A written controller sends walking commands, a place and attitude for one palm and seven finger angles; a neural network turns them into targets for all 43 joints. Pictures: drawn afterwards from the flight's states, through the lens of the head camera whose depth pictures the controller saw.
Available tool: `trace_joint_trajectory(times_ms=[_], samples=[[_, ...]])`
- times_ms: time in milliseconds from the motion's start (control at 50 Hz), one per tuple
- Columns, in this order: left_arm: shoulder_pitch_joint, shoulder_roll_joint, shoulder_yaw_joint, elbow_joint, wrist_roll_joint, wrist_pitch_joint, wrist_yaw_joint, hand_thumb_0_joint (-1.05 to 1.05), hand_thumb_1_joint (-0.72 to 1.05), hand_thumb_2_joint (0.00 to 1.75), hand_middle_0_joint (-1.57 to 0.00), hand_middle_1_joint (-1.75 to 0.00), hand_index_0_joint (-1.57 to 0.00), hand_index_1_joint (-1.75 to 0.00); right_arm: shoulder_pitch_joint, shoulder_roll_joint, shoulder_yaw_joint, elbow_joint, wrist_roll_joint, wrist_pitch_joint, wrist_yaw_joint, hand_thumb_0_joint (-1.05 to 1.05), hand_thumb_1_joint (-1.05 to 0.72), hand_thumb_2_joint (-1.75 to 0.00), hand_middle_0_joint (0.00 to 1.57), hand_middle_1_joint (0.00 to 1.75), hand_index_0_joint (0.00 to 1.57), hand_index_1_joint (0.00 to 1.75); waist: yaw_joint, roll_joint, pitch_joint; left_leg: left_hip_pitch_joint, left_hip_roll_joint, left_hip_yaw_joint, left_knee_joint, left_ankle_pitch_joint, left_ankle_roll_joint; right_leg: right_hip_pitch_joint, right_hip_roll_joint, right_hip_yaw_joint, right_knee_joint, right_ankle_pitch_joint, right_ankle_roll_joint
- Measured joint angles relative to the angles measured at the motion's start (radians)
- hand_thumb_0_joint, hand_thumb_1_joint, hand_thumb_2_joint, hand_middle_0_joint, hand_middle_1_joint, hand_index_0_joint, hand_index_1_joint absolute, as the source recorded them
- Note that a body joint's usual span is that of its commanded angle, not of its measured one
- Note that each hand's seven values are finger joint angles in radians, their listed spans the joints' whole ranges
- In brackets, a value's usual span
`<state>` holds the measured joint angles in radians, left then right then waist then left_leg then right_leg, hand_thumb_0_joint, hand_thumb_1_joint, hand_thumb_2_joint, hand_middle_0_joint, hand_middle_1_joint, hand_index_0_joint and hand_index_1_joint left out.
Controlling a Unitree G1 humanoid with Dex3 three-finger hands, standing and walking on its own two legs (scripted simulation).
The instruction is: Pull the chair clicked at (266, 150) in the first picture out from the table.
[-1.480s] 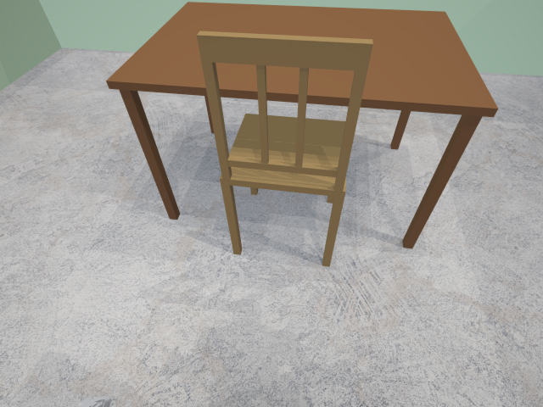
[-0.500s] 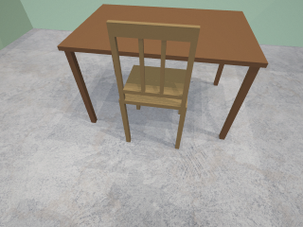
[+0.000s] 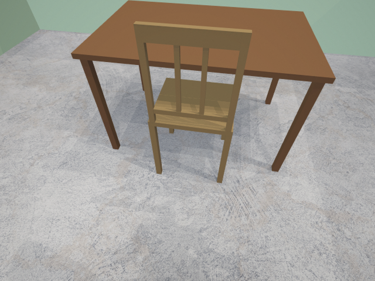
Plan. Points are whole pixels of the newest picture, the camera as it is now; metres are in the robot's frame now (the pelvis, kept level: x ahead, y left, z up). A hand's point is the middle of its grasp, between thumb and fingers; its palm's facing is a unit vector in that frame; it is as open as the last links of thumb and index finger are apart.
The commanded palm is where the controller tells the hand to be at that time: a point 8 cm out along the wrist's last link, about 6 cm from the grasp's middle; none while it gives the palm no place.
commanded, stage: turn to face it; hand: left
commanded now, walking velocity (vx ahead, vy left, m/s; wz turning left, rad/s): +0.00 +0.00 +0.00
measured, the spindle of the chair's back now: (177, 81) +0.87 +0.09 -0.06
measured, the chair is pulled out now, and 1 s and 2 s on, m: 0.00 0.00 0.00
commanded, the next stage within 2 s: take the last steps up to it in 0.20 s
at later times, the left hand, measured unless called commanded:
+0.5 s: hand out of the picture +0.07 +0.22 -0.17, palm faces -0.05 -0.96 -0.29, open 7.4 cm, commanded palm none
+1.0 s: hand (119, 257) +0.22 +0.20 -0.19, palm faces -0.11 -0.99 -0.12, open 7.4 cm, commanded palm none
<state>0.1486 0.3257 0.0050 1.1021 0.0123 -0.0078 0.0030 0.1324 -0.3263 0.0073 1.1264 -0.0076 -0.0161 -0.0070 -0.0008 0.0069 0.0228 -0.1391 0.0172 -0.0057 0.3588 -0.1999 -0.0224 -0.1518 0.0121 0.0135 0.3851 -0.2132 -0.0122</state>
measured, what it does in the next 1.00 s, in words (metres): walks ahead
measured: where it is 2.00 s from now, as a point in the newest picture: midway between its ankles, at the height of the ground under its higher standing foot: (198, 254)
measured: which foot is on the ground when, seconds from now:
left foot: down 0.00-1.00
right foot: down 0.00-0.74, up 0.76-1.00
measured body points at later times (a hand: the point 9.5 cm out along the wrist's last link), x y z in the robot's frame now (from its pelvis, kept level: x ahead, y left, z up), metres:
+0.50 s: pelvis +0.02 +0.00 -0.01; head +0.01 -0.01 +0.44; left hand +0.07 +0.27 -0.15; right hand +0.05 -0.28 -0.16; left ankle +0.00 +0.13 -0.74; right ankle +0.00 -0.11 -0.75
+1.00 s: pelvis +0.17 +0.03 +0.00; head +0.20 +0.06 +0.44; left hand +0.22 +0.25 -0.18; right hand +0.05 -0.14 -0.14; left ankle +0.06 +0.11 -0.75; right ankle +0.23 -0.11 -0.67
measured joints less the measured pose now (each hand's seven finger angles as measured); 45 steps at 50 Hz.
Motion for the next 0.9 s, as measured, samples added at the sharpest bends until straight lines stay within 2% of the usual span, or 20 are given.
trace_joint_trajectory(times_ms=[160,380,540,600,660,700,720,740,760,820,860,900], samples=[[0.002,-0.001,0.001,0.001,0.000,-0.001,0.000,0.00,0.90,0.89,-0.20,-0.30,-0.20,-0.30,-0.008,0.002,-0.001,0.000,0.000,-0.001,-0.001,0.01,-0.91,-0.89,0.20,0.30,0.21,0.30,0.004,0.002,-0.001,0.008,0.001,0.007,-0.005,-0.003,0.001,0.005,0.001,0.007,-0.004,-0.001,0.001],[0.013,-0.003,0.015,-0.016,0.004,0.017,0.002,0.00,0.90,0.89,-0.20,-0.30,-0.20,-0.30,-0.007,0.006,-0.012,-0.028,-0.005,0.000,-0.008,0.01,-0.91,-0.89,0.20,0.30,0.20,0.30,0.006,0.002,-0.004,-0.002,0.017,0.048,0.047,-0.040,-0.002,-0.023,0.019,0.047,0.050,-0.021,-0.001],[0.116,-0.073,0.015,-0.026,0.010,0.021,-0.017,0.00,0.90,0.89,-0.20,-0.30,-0.20,-0.30,0.114,0.059,-0.013,-0.016,-0.015,0.011,0.006,0.00,-0.91,-0.89,0.20,0.30,0.20,0.30,0.004,0.004,-0.044,-0.023,0.028,0.057,0.159,-0.153,0.009,-0.045,0.033,0.058,0.149,-0.110,-0.013],[0.160,-0.110,0.017,-0.020,0.008,0.006,-0.015,0.00,0.90,0.89,-0.20,-0.30,-0.20,-0.30,0.161,0.080,-0.016,-0.002,-0.012,0.008,0.003,0.01,-0.91,-0.89,0.20,0.30,0.20,0.30,0.002,0.017,-0.040,-0.049,0.040,0.046,0.243,-0.203,0.017,-0.036,0.046,0.046,0.169,-0.149,-0.013],[0.201,-0.142,0.024,-0.010,0.010,-0.012,-0.005,0.00,0.90,0.89,-0.20,-0.30,-0.20,-0.30,0.187,0.105,-0.019,0.009,-0.009,0.006,0.001,0.01,-0.91,-0.89,0.20,0.30,0.20,0.30,0.007,0.012,-0.027,-0.103,0.035,0.062,0.362,-0.280,0.020,-0.005,0.042,0.037,0.152,-0.168,-0.010],[0.228,-0.155,0.029,0.000,0.012,-0.019,0.003,0.00,0.90,0.89,-0.20,-0.30,-0.20,-0.30,0.189,0.122,-0.021,0.006,-0.005,-0.004,-0.001,0.01,-0.91,-0.89,0.20,0.30,0.20,0.30,0.016,-0.005,-0.013,-0.120,0.025,0.081,0.345,-0.291,0.025,0.016,0.033,0.044,0.142,-0.178,-0.003],[0.244,-0.158,0.031,0.006,0.010,-0.019,0.004,0.00,0.90,0.89,-0.20,-0.30,-0.20,-0.30,0.187,0.131,-0.020,0.000,-0.004,-0.015,-0.002,0.01,-0.91,-0.89,0.20,0.30,0.20,0.30,0.020,-0.017,-0.006,-0.107,0.019,0.093,0.280,-0.247,0.032,0.017,0.027,0.055,0.157,-0.192,0.002],[0.258,-0.160,0.035,0.015,0.007,-0.014,0.004,0.00,0.90,0.89,-0.20,-0.30,-0.20,-0.30,0.182,0.140,-0.023,-0.006,-0.007,-0.031,-0.004,0.01,-0.91,-0.89,0.20,0.30,0.20,0.30,0.022,-0.033,0.001,-0.092,0.013,0.113,0.259,-0.183,0.044,-0.003,0.021,0.068,0.216,-0.208,-0.005],[0.267,-0.163,0.038,0.031,0.004,-0.004,0.003,0.00,0.90,0.89,-0.20,-0.30,-0.20,-0.30,0.182,0.149,-0.026,-0.013,-0.010,-0.047,-0.009,0.01,-0.91,-0.89,0.20,0.30,0.20,0.30,0.019,-0.045,0.005,-0.077,0.008,0.132,0.262,-0.179,0.056,-0.042,0.016,0.065,0.327,-0.232,-0.012],[0.268,-0.166,0.047,0.062,0.012,0.019,0.002,0.00,0.90,0.89,-0.20,-0.30,-0.20,-0.30,0.212,0.176,-0.023,-0.030,-0.013,-0.071,-0.022,0.01,-0.91,-0.89,0.20,0.30,0.20,0.30,-0.003,-0.051,-0.002,0.001,0.007,0.161,0.200,-0.209,0.075,-0.182,0.005,0.011,0.643,-0.224,-0.027],[0.246,-0.157,0.053,0.056,0.016,0.021,-0.003,0.01,0.90,0.89,-0.20,-0.30,-0.20,-0.30,0.240,0.201,-0.016,-0.023,-0.010,-0.079,-0.029,0.00,-0.91,-0.89,0.20,0.30,0.20,0.30,-0.010,-0.054,-0.002,0.056,0.006,0.166,0.124,-0.193,0.069,-0.268,-0.017,-0.028,0.746,-0.166,-0.021],[0.210,-0.148,0.057,0.035,0.018,0.018,-0.008,0.01,0.90,0.89,-0.20,-0.30,-0.20,-0.30,0.269,0.225,-0.008,-0.008,-0.007,-0.084,-0.033,0.00,-0.91,-0.89,0.20,0.30,0.20,0.30,-0.007,-0.055,0.005,0.106,0.006,0.171,0.053,-0.173,0.069,-0.347,-0.038,-0.052,0.781,-0.111,-0.013]])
